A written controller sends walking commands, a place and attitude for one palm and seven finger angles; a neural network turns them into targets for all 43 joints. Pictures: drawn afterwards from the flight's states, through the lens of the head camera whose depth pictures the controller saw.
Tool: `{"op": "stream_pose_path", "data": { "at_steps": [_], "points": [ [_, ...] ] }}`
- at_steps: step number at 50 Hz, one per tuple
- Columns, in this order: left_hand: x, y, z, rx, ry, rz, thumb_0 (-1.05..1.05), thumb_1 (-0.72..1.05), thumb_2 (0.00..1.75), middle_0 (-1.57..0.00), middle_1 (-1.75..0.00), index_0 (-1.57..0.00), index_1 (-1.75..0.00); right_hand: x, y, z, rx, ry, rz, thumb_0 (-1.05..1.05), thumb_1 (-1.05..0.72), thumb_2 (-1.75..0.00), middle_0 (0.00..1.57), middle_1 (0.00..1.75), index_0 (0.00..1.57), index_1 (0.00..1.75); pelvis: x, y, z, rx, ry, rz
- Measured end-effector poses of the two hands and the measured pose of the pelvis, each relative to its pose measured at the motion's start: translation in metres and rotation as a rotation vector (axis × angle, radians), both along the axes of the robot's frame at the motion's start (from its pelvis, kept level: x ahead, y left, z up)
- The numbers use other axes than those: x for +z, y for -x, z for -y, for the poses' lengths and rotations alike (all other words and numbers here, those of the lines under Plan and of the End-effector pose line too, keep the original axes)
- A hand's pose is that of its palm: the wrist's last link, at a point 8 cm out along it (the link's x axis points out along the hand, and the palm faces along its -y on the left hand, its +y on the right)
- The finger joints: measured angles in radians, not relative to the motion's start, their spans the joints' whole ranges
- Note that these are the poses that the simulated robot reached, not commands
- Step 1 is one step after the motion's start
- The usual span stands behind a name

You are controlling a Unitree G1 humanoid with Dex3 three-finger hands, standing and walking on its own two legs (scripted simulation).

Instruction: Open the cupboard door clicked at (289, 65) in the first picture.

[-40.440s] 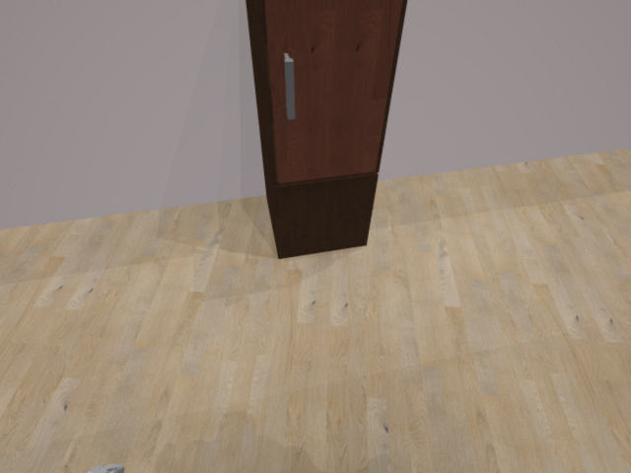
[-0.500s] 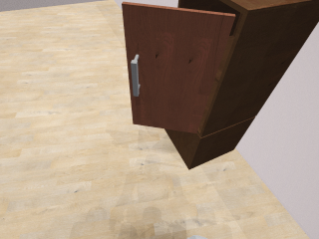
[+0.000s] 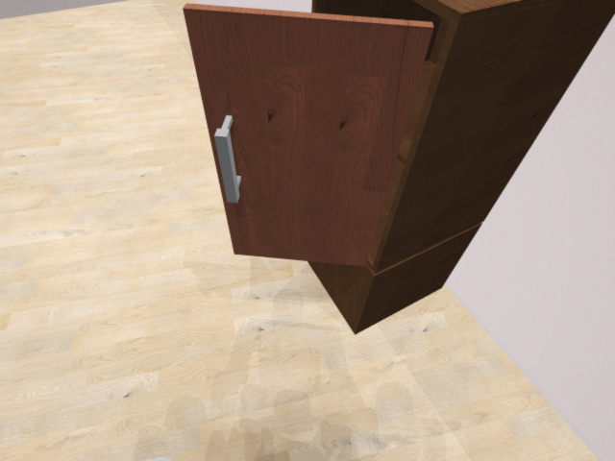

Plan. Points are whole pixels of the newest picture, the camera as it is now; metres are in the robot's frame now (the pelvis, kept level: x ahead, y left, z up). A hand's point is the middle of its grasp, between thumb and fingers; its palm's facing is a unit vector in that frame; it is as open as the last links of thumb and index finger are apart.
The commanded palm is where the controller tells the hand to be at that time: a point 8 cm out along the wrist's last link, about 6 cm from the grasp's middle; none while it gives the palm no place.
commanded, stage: come to a stop and stand still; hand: left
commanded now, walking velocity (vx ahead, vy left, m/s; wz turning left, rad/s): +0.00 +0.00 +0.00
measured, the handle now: (230, 161) +0.60 +0.17 +0.01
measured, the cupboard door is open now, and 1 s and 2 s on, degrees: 56 56 56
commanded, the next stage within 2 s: look again from close up in 0.74 s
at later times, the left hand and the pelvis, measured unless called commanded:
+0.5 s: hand out of the picture -0.01 +0.20 -0.16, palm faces +0.08 -0.97 -0.25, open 7.4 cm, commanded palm none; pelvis -0.04 +0.00 +0.01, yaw +2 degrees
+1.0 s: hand out of the picture -0.03 +0.21 -0.16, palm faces +0.01 -0.97 -0.25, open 7.4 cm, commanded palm none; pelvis -0.05 +0.01 +0.02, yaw +1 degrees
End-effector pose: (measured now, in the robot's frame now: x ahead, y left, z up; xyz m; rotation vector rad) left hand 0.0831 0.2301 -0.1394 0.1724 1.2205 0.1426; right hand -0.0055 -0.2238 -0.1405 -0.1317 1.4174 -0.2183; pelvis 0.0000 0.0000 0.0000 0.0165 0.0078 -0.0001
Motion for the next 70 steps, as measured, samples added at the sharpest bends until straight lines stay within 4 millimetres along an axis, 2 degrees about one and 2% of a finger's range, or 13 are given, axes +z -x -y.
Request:
{"op": "stream_pose_path", "data": {
  "at_steps": [5, 10, 15, 19, 22, 26, 35, 41, 47, 53, 62, 70],
  "points": [
    [0.002, 0.023, 0.003, 0.018, -0.025, -0.034, 0.00, 0.91, 0.89, -0.19, -0.29, -0.20, -0.30, -0.002, -0.017, 0.015, 0.052, -0.002, 0.045, 0.01, -0.90, -0.90, 0.20, 0.30, 0.20, 0.30, -0.002, 0.003, 0.011, 0.009, -0.007, 0.005],
    [0.004, 0.055, 0.007, 0.045, -0.049, -0.022, 0.00, 0.91, 0.89, -0.20, -0.29, -0.20, -0.30, -0.001, -0.049, 0.032, 0.081, 0.015, 0.152, 0.01, -0.90, -0.90, 0.20, 0.30, 0.20, 0.30, -0.005, 0.009, 0.018, 0.042, 0.016, 0.000],
    [0.002, 0.084, 0.006, 0.070, -0.041, -0.029, 0.01, 0.91, 0.89, -0.20, -0.29, -0.20, -0.30, 0.011, -0.082, 0.030, 0.118, 0.025, 0.285, 0.01, -0.91, -0.90, 0.20, 0.30, 0.20, 0.30, -0.005, 0.019, 0.014, 0.049, 0.026, 0.026],
    [0.004, 0.095, 0.000, 0.077, -0.027, -0.025, 0.01, 0.91, 0.89, -0.20, -0.29, -0.20, -0.30, 0.024, -0.089, 0.021, 0.158, 0.022, 0.347, 0.01, -0.91, -0.90, 0.20, 0.30, 0.20, 0.30, 0.000, 0.029, 0.010, 0.032, 0.021, 0.048],
    [0.009, 0.099, -0.007, 0.069, -0.028, -0.007, 0.01, 0.91, 0.89, -0.20, -0.29, -0.20, -0.30, 0.031, -0.086, 0.018, 0.180, 0.021, 0.363, 0.01, -0.91, -0.90, 0.20, 0.30, 0.20, 0.30, 0.004, 0.036, 0.007, 0.031, 0.025, 0.049],
    [0.016, 0.103, -0.020, 0.058, -0.044, 0.009, 0.01, 0.91, 0.89, -0.20, -0.29, -0.20, -0.30, 0.033, -0.073, 0.019, 0.189, 0.028, 0.348, 0.01, -0.90, -0.90, 0.20, 0.30, 0.20, 0.30, 0.008, 0.045, 0.004, 0.032, 0.025, 0.046],
    [0.025, 0.114, -0.042, 0.041, -0.087, -0.011, 0.01, 0.91, 0.89, -0.20, -0.29, -0.20, -0.30, 0.027, -0.013, 0.034, 0.151, 0.056, 0.211, 0.01, -0.90, -0.90, 0.20, 0.30, 0.20, 0.30, 0.012, 0.053, -0.002, 0.033, 0.020, 0.041],
    [0.024, 0.119, -0.044, 0.029, -0.086, -0.044, 0.01, 0.91, 0.89, -0.20, -0.29, -0.20, -0.30, 0.024, 0.026, 0.039, 0.116, 0.065, 0.108, 0.01, -0.90, -0.90, 0.20, 0.30, 0.20, 0.30, 0.014, 0.054, -0.005, 0.030, 0.018, 0.040],
    [0.019, 0.119, -0.037, 0.015, -0.061, -0.070, 0.01, 0.91, 0.89, -0.20, -0.29, -0.20, -0.30, 0.023, 0.046, 0.036, 0.090, 0.062, 0.047, 0.01, -0.90, -0.90, 0.20, 0.30, 0.20, 0.30, 0.015, 0.053, -0.007, 0.025, 0.019, 0.041],
    [0.014, 0.117, -0.027, 0.009, -0.030, -0.082, 0.01, 0.91, 0.89, -0.20, -0.29, -0.20, -0.30, 0.022, 0.046, 0.025, 0.080, 0.046, 0.039, 0.01, -0.90, -0.90, 0.20, 0.30, 0.20, 0.30, 0.016, 0.051, -0.009, 0.021, 0.019, 0.043],
    [0.011, 0.116, -0.017, 0.010, 0.000, -0.089, 0.00, 0.91, 0.89, -0.20, -0.29, -0.20, -0.30, 0.021, 0.022, 0.005, 0.085, 0.016, 0.089, 0.01, -0.90, -0.90, 0.20, 0.30, 0.20, 0.30, 0.017, 0.047, -0.013, 0.016, 0.020, 0.048],
    [0.009, 0.124, -0.016, 0.025, 0.008, -0.110, 0.00, 0.91, 0.89, -0.20, -0.29, -0.20, -0.30, 0.020, 0.006, -0.006, 0.094, 0.001, 0.117, 0.01, -0.90, -0.90, 0.20, 0.30, 0.20, 0.30, 0.017, 0.044, -0.017, 0.016, 0.020, 0.048]
  ]
}}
